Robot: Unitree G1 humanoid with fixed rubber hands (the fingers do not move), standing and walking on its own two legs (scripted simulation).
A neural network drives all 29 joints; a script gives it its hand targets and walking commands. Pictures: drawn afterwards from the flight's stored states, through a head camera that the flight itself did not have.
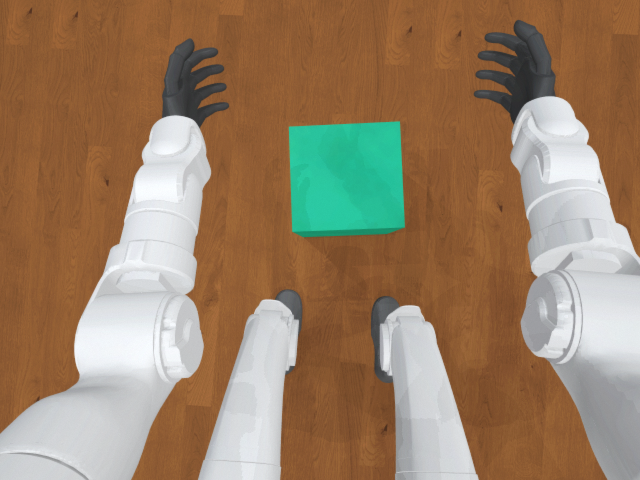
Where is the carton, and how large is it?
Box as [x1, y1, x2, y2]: [289, 121, 404, 236]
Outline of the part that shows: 399,121 289,127 292,231 302,236 387,233 404,227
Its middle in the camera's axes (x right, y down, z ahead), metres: +0.05 -0.11 +0.86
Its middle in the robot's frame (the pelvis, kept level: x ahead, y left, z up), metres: +0.48 +0.00 -0.51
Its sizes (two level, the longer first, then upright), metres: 0.210 0.200 0.250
